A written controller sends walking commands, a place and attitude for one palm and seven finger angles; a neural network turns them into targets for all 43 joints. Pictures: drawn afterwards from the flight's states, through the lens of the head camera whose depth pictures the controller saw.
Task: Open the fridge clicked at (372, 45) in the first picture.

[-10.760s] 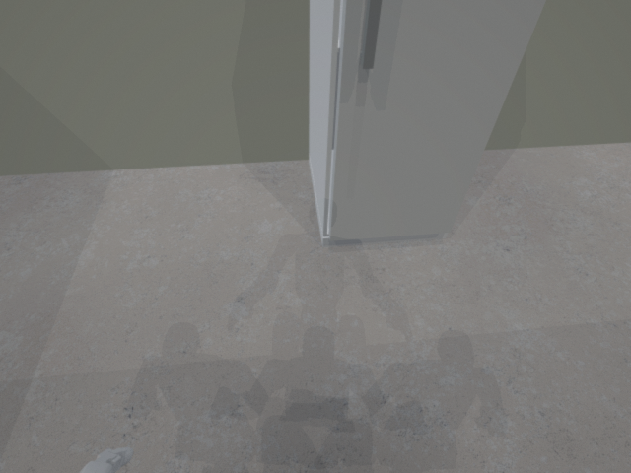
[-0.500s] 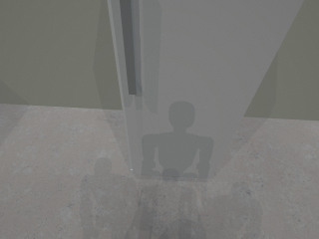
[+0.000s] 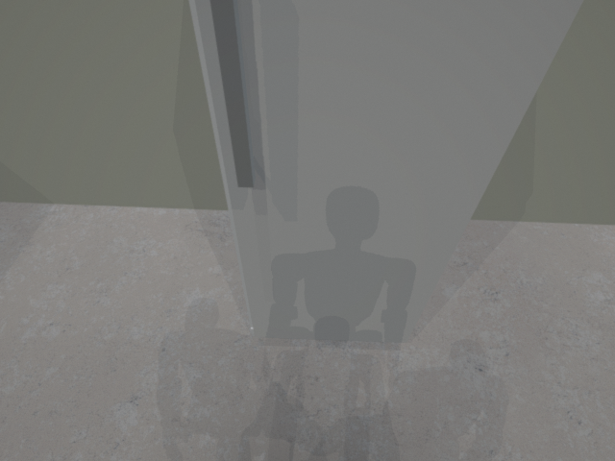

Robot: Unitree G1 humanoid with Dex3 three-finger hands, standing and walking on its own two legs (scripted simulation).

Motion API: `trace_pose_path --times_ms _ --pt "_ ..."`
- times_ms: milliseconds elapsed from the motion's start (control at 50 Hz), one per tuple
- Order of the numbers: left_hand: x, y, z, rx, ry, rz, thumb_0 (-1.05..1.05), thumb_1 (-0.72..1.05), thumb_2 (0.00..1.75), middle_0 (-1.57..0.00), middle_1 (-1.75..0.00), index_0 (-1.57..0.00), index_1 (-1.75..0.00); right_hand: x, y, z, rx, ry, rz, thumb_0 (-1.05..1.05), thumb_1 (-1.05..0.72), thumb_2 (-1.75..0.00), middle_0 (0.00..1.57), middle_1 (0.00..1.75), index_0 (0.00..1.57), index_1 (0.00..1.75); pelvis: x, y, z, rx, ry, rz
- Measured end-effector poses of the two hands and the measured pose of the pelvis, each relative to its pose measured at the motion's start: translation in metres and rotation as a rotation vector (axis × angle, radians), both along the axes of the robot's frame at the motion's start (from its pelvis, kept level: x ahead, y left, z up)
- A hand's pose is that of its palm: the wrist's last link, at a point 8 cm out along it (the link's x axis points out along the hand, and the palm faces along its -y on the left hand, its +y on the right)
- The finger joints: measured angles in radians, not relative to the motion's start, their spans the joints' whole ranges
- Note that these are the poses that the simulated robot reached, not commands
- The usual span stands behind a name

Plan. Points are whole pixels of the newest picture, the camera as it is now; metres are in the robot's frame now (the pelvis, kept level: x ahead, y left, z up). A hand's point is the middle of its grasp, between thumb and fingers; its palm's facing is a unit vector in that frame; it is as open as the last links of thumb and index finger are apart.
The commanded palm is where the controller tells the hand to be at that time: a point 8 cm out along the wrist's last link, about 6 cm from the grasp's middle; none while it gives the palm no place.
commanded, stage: look again from close up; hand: left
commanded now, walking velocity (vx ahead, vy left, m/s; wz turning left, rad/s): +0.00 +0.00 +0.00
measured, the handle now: (235, 58) +0.56 +0.14 +0.25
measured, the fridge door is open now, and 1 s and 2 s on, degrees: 0 0 0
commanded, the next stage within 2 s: shuffle to correct the standing spot in 1.16 s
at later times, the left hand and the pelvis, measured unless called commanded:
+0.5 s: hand out of the picture -0.01 +0.15 -0.18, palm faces +0.03 -0.99 -0.14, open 7.4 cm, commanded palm none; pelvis +0.00 +0.00 +0.00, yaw +0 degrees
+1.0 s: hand out of the picture -0.02 +0.15 -0.18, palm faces +0.03 -0.99 -0.15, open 7.4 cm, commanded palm none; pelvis +0.01 +0.00 +0.00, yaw +0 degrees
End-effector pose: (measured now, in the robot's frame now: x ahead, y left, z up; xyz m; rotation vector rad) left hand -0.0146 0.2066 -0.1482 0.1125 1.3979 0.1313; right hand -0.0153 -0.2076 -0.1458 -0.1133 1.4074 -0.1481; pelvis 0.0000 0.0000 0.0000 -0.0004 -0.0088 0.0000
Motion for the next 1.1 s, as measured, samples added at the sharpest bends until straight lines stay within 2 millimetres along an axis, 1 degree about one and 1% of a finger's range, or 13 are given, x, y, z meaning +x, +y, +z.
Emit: trace_pose_path --times_ms 320,740,1100 --pt "0.0002 -0.0051 -0.0005 -0.014 0.007 0.006 0.0 0.91 0.9 -0.19 -0.3 -0.2 -0.3 0.0097 -0.0049 0.0026 -0.013 -0.012 0.009 0.01 -0.92 -0.89 0.2 0.3 0.19 0.3 0.0049 -0.0009 0.0014 0.001 -0.008 0.001" --pt "-0.0068 -0.0046 0.0012 -0.009 0.025 0.012 0.0 0.91 0.9 -0.19 -0.3 -0.2 -0.3 0.0044 -0.0015 0.0022 -0.001 0.001 0.007 0.01 -0.92 -0.89 0.2 0.3 0.19 0.3 0.0047 -0.0018 0.0023 0.002 -0.008 0.002" --pt "-0.0037 -0.0086 0.0007 -0.014 0.026 0.009 0.0 0.91 0.9 -0.19 -0.3 -0.2 -0.3 0.0052 -0.0039 0.0029 -0.002 0.007 0.004 0.01 -0.92 -0.89 0.2 0.3 0.19 0.3 0.0068 -0.0044 0.0024 0.002 -0.005 -0.001"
